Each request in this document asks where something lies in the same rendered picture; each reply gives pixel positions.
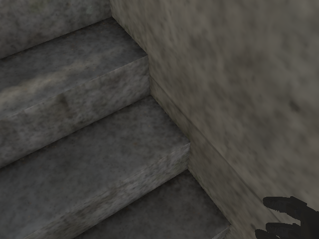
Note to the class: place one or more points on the robot right hand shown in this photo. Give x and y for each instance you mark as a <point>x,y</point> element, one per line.
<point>297,209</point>

